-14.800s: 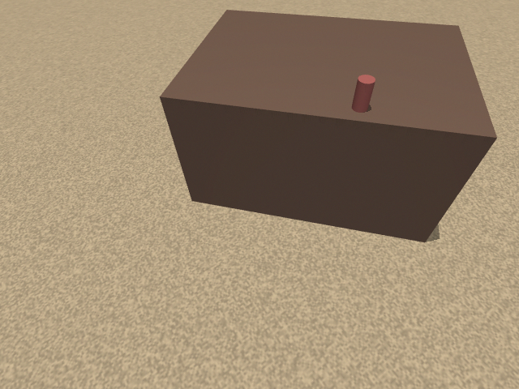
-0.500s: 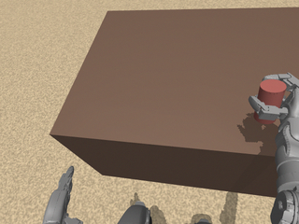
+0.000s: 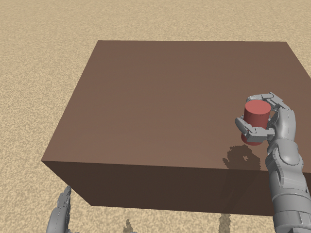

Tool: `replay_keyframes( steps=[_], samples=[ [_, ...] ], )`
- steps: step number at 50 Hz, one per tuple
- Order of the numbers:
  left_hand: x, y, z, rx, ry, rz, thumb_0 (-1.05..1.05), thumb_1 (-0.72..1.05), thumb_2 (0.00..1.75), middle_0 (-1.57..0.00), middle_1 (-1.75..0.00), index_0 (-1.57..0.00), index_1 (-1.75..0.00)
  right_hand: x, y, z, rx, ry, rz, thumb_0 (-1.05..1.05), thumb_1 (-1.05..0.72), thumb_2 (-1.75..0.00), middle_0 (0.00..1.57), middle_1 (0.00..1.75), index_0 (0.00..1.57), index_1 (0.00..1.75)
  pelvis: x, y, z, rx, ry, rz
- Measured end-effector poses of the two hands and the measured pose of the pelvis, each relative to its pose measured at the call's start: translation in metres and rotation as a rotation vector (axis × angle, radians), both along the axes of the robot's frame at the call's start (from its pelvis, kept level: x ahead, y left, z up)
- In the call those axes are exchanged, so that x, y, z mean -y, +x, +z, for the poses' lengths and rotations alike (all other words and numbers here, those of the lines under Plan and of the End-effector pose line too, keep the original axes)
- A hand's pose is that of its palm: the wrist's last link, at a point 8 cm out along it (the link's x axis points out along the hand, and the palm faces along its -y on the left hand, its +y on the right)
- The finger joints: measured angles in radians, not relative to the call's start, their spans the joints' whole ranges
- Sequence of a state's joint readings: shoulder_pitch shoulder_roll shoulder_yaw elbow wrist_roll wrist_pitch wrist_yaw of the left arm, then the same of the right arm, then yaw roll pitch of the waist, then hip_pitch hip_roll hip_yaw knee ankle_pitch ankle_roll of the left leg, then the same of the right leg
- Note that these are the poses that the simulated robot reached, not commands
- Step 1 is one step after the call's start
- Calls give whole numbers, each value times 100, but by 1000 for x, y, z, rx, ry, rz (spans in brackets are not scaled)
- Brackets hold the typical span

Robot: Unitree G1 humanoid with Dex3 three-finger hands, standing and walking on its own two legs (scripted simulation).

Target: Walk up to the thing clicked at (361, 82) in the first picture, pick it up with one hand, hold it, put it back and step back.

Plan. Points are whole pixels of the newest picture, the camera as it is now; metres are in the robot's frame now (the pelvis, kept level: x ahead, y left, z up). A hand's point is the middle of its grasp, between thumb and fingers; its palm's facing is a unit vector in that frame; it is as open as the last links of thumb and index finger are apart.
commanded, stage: lift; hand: right
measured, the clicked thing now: (254, 123) +0.38 -0.20 +0.08
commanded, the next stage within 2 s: hold in 0.44 s
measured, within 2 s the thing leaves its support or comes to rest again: neither
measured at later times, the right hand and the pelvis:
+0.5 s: hand (256, 119) +0.36 -0.18 +0.12, palm faces +0.21 +0.98 +0.01, open 8.5 cm; pelvis +0.01 +0.00 +0.02, yaw +0 degrees
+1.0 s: hand (258, 119) +0.34 -0.18 +0.14, palm faces +0.20 +0.98 +0.00, open 8.5 cm; pelvis +0.01 +0.00 +0.02, yaw +0 degrees
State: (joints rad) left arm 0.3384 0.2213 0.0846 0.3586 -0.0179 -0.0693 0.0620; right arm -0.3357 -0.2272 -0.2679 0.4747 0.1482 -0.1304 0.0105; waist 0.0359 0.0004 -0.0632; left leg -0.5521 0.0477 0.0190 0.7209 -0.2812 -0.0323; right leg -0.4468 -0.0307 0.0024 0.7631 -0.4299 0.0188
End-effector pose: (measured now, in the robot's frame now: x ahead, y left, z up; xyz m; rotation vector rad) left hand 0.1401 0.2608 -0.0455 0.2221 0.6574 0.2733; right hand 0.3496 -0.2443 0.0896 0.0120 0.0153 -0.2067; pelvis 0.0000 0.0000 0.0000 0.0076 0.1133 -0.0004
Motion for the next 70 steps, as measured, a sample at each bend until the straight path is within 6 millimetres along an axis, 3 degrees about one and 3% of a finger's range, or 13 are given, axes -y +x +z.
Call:
replay_keyframes(
  steps=[15, 43, 56, 70],
  samples=[
    [-3, 6, 1, 0, -19, 24, -1, -52, 3, -5, -5, -5, -5, -10, -17, 26, 14, -1, -2, 1, 21, -110, 95, 116, 80, 111, -3, 3, 11, 57, -3, 1],
    [1, 19, -1, -22, -45, 26, -1, -52, 4, -5, -5, -5, -5, -15, -33, 49, 10, -6, 4, 1, 21, -110, 95, 116, 80, 111, -1, 12, 21, 101, 2, -4],
    [2, 22, -4, -29, -65, 17, -1, -52, 4, -5, -5, -6, -5, -21, -45, 56, 4, -6, 2, 1, 21, -110, 95, 116, 80, 111, -3, 13, 24, 119, 1, -9],
    [0, 20, -2, -25, -60, 13, -1, -51, 4, -5, -5, -6, -5, -20, -52, 49, -12, -2, -3, 1, 21, -110, 95, 116, 80, 111, -5, 10, 25, 127, -1, -11]
  ],
)
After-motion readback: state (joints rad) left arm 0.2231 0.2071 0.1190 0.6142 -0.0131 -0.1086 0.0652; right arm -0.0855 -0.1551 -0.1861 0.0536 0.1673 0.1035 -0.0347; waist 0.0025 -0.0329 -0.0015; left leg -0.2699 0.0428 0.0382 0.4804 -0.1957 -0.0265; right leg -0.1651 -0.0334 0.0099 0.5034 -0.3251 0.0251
